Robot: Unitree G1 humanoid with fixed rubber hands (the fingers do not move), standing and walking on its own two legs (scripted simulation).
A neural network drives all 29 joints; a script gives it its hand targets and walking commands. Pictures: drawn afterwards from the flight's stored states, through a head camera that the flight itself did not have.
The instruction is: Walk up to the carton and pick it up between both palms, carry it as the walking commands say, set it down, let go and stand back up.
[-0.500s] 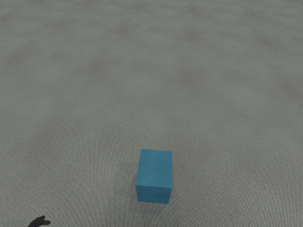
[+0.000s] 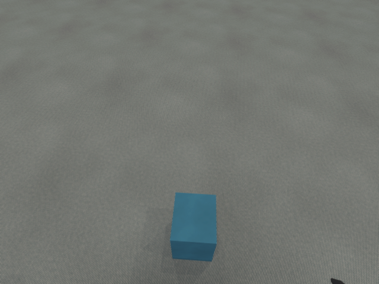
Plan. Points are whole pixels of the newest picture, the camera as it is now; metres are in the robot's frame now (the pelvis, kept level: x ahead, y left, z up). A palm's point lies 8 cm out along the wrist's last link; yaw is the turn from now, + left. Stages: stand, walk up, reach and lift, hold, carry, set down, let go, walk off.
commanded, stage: walk up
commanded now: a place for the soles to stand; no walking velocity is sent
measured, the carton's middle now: (193, 227) +0.49 +0.00 -0.61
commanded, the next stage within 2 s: none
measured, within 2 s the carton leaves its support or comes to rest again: neither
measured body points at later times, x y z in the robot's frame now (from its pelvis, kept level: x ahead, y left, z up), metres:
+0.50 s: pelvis +0.01 +0.03 +0.00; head +0.03 +0.04 +0.45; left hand +0.07 +0.37 -0.10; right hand +0.12 -0.29 -0.10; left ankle +0.07 +0.13 -0.71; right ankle +0.03 -0.12 -0.70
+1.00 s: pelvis +0.04 +0.01 +0.00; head +0.07 +0.01 +0.45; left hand +0.14 +0.35 -0.09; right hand +0.15 -0.31 -0.10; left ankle +0.07 +0.13 -0.70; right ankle +0.04 -0.13 -0.71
